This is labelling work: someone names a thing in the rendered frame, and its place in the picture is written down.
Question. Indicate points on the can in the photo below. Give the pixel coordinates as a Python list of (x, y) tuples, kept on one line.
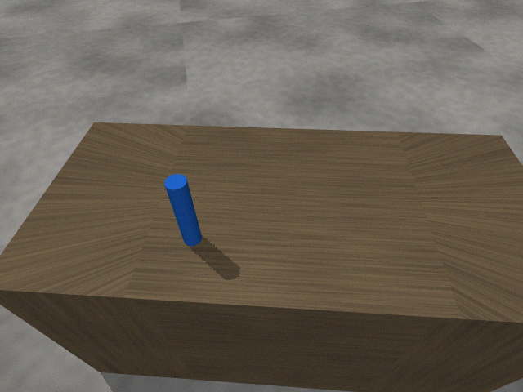
[(183, 207)]

